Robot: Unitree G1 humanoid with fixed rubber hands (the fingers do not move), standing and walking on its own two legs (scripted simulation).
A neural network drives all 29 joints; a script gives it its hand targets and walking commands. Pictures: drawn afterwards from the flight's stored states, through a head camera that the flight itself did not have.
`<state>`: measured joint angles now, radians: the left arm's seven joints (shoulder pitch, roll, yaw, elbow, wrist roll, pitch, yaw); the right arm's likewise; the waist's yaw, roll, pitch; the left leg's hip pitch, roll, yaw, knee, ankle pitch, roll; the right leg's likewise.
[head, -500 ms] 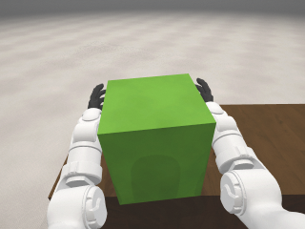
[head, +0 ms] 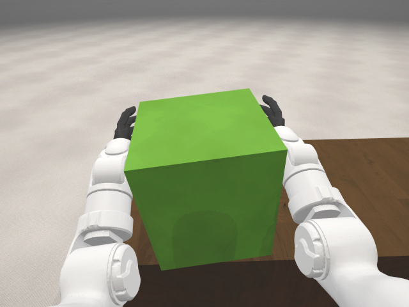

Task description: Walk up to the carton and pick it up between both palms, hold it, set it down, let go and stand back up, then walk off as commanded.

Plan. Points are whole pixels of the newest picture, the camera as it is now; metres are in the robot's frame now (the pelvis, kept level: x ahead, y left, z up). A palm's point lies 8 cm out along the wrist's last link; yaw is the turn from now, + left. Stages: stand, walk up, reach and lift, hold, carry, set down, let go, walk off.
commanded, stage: reach and lift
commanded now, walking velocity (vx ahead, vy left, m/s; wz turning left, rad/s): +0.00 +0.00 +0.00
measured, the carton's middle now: (205, 178) +0.33 +0.00 +0.17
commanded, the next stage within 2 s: hold in 0.66 s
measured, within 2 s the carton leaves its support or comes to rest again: neither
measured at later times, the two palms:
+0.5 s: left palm (125, 137) +0.39 +0.15 +0.23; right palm (277, 125) +0.39 -0.15 +0.24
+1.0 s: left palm (122, 130) +0.37 +0.15 +0.25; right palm (281, 116) +0.38 -0.15 +0.26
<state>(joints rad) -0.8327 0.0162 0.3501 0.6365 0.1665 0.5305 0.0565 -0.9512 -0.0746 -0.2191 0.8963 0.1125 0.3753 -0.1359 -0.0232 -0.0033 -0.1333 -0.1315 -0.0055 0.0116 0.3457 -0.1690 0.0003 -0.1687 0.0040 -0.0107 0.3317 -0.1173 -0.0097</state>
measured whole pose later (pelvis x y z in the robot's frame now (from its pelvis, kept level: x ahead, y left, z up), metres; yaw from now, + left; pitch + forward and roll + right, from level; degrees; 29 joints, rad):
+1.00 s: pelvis +0.00 +0.00 +0.00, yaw +0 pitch -3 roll +0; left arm -0.85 0.02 0.33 0.44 0.17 0.72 0.06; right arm -0.98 -0.12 -0.14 0.76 0.27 0.52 -0.18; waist -0.04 0.00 -0.15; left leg -0.13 0.00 0.01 0.35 -0.17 0.00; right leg -0.16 0.01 -0.01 0.33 -0.12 -0.01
